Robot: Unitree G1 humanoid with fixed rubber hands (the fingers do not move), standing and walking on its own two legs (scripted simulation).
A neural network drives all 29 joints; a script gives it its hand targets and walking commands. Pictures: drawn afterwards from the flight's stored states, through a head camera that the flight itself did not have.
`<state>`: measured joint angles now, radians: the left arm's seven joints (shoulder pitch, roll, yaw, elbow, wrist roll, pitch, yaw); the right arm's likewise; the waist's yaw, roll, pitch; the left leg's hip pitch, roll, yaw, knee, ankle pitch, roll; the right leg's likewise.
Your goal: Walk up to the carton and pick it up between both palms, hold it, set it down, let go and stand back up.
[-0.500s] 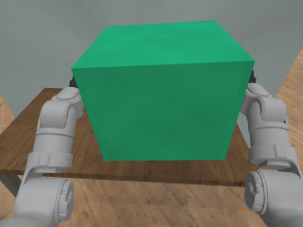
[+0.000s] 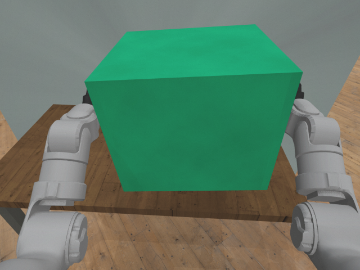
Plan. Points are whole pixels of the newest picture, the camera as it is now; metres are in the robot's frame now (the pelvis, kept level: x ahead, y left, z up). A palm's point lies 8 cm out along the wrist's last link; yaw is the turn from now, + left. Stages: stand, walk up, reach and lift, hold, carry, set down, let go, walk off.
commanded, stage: hold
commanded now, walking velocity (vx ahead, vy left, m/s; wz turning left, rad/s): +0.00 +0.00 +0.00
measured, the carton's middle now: (191, 105) +0.44 -0.04 +0.21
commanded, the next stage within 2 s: set down in 0.80 s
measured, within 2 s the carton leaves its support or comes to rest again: neither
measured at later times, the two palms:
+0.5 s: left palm (92, 110) +0.38 +0.17 +0.23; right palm (289, 105) +0.38 -0.23 +0.25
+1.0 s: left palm (95, 115) +0.39 +0.17 +0.21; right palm (287, 108) +0.38 -0.23 +0.24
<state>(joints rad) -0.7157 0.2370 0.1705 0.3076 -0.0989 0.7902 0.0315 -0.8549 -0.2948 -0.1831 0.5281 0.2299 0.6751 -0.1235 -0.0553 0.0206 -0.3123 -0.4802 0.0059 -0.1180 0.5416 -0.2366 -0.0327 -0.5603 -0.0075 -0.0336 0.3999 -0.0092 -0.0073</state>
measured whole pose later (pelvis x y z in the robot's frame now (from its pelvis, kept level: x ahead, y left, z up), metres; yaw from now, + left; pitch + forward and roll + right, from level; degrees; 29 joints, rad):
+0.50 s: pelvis +0.00 +0.00 +0.00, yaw +0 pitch +10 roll +0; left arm -0.72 0.24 0.17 0.31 -0.10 0.79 0.03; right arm -0.86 -0.29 -0.18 0.53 0.23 0.68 -0.12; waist -0.06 0.02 -0.31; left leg -0.48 0.01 -0.12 0.54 -0.24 -0.03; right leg -0.56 -0.01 -0.03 0.40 -0.01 -0.01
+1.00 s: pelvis +0.00 +0.00 +0.00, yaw +0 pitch +10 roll +0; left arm -0.72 0.23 0.17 0.44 -0.10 0.68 0.02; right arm -0.86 -0.28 -0.18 0.59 0.19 0.62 -0.11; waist -0.06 0.02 -0.31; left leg -0.48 0.01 -0.12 0.54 -0.24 -0.04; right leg -0.56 -0.01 -0.03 0.40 -0.01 -0.01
